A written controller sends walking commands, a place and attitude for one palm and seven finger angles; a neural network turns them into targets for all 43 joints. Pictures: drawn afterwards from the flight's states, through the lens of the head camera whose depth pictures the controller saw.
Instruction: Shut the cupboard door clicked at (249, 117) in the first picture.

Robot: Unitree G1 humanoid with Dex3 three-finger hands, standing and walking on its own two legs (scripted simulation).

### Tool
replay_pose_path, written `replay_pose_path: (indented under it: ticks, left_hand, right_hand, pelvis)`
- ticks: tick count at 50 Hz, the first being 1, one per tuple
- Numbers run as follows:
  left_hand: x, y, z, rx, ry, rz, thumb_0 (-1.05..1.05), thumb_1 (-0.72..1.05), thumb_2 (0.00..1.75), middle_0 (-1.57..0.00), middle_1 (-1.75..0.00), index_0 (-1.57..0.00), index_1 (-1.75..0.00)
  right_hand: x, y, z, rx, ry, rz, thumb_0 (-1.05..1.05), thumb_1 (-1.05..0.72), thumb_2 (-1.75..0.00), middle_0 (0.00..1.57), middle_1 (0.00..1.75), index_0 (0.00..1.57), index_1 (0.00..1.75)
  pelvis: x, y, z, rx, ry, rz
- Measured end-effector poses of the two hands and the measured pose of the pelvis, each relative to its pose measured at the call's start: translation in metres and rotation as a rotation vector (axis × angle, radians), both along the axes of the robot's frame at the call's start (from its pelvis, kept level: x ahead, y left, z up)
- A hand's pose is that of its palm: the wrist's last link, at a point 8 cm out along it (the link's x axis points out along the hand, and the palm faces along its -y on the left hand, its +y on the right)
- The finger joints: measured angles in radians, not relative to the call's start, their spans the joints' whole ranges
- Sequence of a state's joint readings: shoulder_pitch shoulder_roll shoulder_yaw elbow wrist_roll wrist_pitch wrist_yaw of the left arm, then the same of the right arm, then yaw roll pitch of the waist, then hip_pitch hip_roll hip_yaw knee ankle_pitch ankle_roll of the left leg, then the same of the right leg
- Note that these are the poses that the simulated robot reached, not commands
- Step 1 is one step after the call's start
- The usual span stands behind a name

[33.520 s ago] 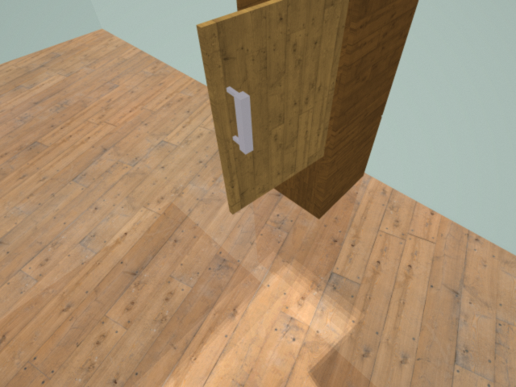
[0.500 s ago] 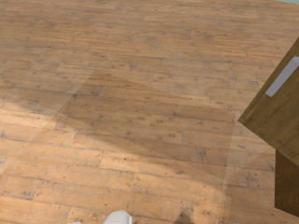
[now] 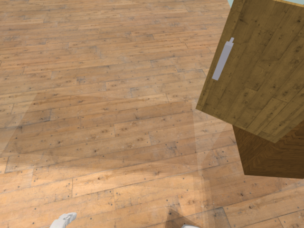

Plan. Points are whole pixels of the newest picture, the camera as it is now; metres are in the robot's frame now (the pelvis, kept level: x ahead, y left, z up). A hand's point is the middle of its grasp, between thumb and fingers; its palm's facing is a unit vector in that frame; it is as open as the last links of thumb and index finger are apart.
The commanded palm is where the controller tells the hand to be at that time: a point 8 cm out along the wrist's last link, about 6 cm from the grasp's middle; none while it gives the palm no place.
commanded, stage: turn to face it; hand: left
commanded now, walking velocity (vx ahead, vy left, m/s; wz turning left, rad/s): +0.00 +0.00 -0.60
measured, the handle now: (223, 59) +0.71 -0.25 +0.03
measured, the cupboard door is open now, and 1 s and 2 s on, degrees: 64 64 64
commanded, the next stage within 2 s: take the last steps up to it in 0.68 s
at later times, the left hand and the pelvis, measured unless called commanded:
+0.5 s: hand out of the picture +0.14 +0.19 -0.18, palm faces -0.20 -0.96 -0.19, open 7.4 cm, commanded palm none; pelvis +0.02 +0.01 -0.01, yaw -15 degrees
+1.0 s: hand (109, 214) +0.17 +0.14 -0.15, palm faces -0.38 -0.90 -0.23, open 7.4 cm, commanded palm none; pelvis +0.03 -0.01 +0.00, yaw -25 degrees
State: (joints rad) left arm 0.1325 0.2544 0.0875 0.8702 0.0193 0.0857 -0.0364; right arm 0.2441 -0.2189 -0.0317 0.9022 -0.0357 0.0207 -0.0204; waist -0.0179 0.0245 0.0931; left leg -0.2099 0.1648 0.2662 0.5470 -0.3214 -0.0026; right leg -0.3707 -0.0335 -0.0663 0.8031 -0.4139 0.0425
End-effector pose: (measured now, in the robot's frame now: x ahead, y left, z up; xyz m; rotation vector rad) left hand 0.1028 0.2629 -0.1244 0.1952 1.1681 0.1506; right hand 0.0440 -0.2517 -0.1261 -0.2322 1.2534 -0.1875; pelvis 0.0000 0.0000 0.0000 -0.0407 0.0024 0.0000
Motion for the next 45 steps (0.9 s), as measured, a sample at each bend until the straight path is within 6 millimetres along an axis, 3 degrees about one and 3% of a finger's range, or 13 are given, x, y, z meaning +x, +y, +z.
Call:
replay_pose_path:
  ticks: [5,10,17,25,30,35,41,45]
  left_hand:
    - [0.034,-0.030,0.002,0.047,-0.076,-0.099,0.01,0.91,0.90,-0.20,-0.30,-0.20,-0.30]
    - [0.031,-0.047,0.011,0.055,-0.044,-0.136,0.01,0.91,0.90,-0.20,-0.30,-0.20,-0.30]
    - [0.026,-0.051,0.001,0.015,0.020,-0.179,0.01,0.90,0.90,-0.20,-0.30,-0.20,-0.30]
    - [0.040,-0.026,-0.028,-0.035,0.077,-0.207,0.01,0.90,0.90,-0.20,-0.30,-0.20,-0.30]
    - [0.058,-0.018,-0.021,-0.033,0.093,-0.259,0.01,0.91,0.90,-0.20,-0.30,-0.20,-0.30]
    - [0.077,-0.023,-0.011,-0.020,0.080,-0.310,0.01,0.91,0.90,-0.20,-0.30,-0.20,-0.30]
    - [0.098,-0.051,-0.004,0.004,0.038,-0.391,0.01,0.91,0.90,-0.20,-0.30,-0.19,-0.30]
    - [0.100,-0.072,-0.004,0.015,-0.005,-0.427,0.01,0.91,0.90,-0.20,-0.30,-0.20,-0.30]
  right_hand:
    - [-0.031,-0.032,-0.030,0.021,0.051,-0.101,0.00,-0.91,-0.90,0.20,0.30,0.21,0.30]
    - [-0.031,-0.042,-0.022,0.023,0.033,-0.155,0.01,-0.91,-0.90,0.20,0.30,0.20,0.30]
    - [-0.013,-0.035,-0.003,0.013,-0.051,-0.186,0.00,-0.91,-0.90,0.20,0.30,0.20,0.30]
    - [-0.003,-0.005,0.007,-0.048,-0.108,-0.219,0.00,-0.91,-0.90,0.20,0.30,0.20,0.30]
    - [-0.024,0.016,0.017,-0.051,-0.070,-0.258,0.00,-0.91,-0.90,0.20,0.30,0.21,0.30]
    - [-0.052,0.029,0.013,-0.021,-0.018,-0.325,0.00,-0.91,-0.90,0.20,0.30,0.21,0.30]
    - [-0.095,0.033,-0.007,0.038,0.042,-0.425,0.00,-0.91,-0.90,0.20,0.30,0.21,0.30]
    - [-0.122,0.026,-0.026,0.073,0.088,-0.481,0.00,-0.91,-0.90,0.20,0.30,0.21,0.30]
  pelvis:
    - [0.003,-0.018,-0.017,0.027,-0.002,-0.066]
    - [0.003,-0.022,-0.006,0.039,-0.004,-0.116]
    - [0.008,-0.017,0.000,0.042,0.007,-0.180]
    - [0.022,0.012,-0.010,0.025,0.016,-0.261]
    - [0.026,0.019,0.001,0.005,0.009,-0.315]
    - [0.027,0.022,0.006,-0.006,0.008,-0.358]
    - [0.022,0.012,0.001,0.007,-0.002,-0.399]
    - [0.020,0.000,-0.009,0.023,-0.009,-0.424]
